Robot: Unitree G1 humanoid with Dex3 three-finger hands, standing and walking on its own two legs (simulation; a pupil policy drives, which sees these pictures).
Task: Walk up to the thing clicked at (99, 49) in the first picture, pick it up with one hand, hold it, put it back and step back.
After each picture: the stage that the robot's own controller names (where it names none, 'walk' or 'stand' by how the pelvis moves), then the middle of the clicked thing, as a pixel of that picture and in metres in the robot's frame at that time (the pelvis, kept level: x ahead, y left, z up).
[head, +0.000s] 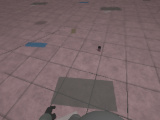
stand; (99, 48) +1.51 -0.11 -0.72
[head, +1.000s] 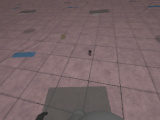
walk; (90, 53) +1.38 +0.19 -0.70
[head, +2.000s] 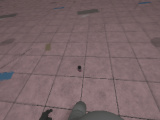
walk; (79, 68) +0.88 +0.31 -0.72
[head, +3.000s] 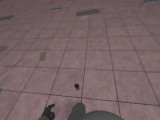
walk; (77, 86) +0.52 +0.28 -0.72
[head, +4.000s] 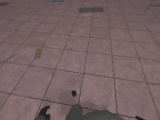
stand; (74, 94) +0.37 +0.22 -0.69
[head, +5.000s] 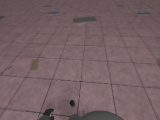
stand; (72, 103) +0.32 +0.24 -0.72
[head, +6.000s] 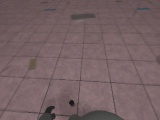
stand; (72, 103) +0.30 +0.25 -0.73
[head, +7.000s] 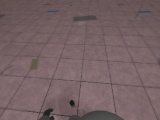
stand; (72, 103) +0.31 +0.24 -0.73
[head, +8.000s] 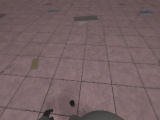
stand; (72, 103) +0.31 +0.24 -0.73
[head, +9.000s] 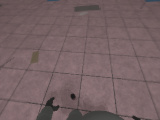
go down; (73, 96) +0.32 +0.24 -0.72
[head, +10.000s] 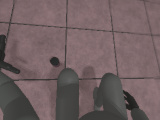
go down; (55, 62) +0.37 +0.29 -0.28
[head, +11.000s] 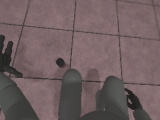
close in; (61, 63) +0.37 +0.29 -0.30
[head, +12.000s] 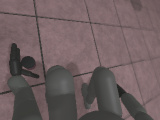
close in; (29, 63) +0.34 +0.33 -0.21
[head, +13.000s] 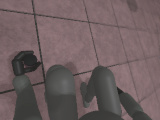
close; (30, 62) +0.34 +0.31 -0.21
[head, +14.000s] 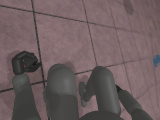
lift; (30, 62) +0.33 +0.31 -0.22
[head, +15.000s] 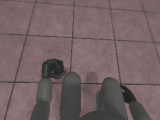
lift; (58, 69) +0.31 +0.26 -0.06
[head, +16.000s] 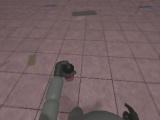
hold; (68, 72) +0.33 +0.18 +0.04
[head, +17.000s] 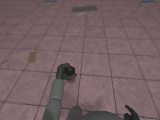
hold; (70, 75) +0.33 +0.17 +0.00
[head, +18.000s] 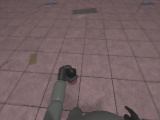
hold; (71, 76) +0.32 +0.16 +0.00
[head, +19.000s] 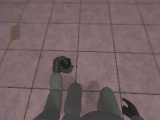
crouch; (67, 66) +0.38 +0.20 -0.08
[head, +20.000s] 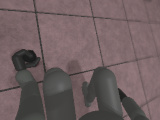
lower; (32, 59) +0.36 +0.31 -0.22
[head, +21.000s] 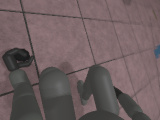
lower; (24, 59) +0.38 +0.32 -0.22
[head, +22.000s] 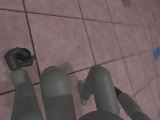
lower; (25, 58) +0.38 +0.32 -0.22
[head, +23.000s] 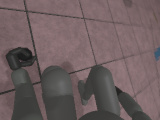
lower; (26, 58) +0.37 +0.32 -0.22
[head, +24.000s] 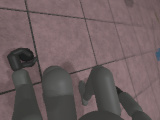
loosen; (27, 58) +0.37 +0.32 -0.21
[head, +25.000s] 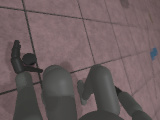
withdraw; (29, 61) +0.36 +0.29 -0.22
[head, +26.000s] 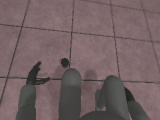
walk; (65, 63) +0.39 +0.26 -0.30
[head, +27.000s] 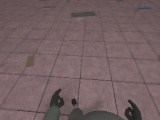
stand; (74, 102) +0.32 +0.19 -0.65
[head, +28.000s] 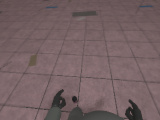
stand; (74, 99) +0.34 +0.21 -0.66
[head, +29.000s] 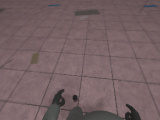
stand; (75, 98) +0.34 +0.21 -0.67
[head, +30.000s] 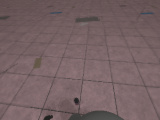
walk; (76, 101) +0.36 +0.20 -0.72
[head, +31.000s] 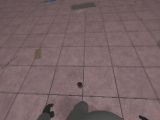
walk; (79, 85) +0.49 +0.21 -0.71
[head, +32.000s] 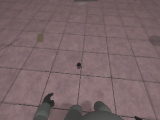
walk; (78, 65) +0.79 +0.19 -0.70
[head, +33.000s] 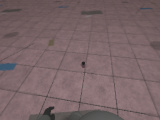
stand; (83, 64) +1.00 +0.21 -0.70
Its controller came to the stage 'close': yes
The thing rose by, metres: 0.70
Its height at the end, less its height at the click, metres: +0.00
